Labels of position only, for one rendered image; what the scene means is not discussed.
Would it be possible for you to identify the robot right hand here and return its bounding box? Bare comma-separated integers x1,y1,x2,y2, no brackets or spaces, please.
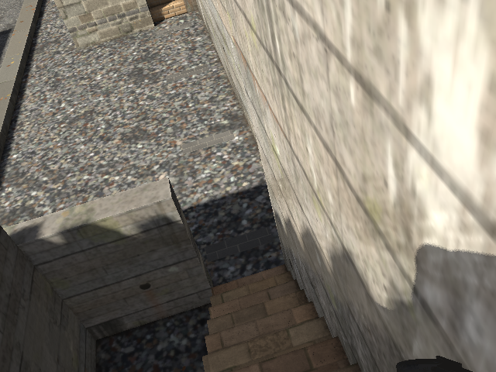
396,356,473,372

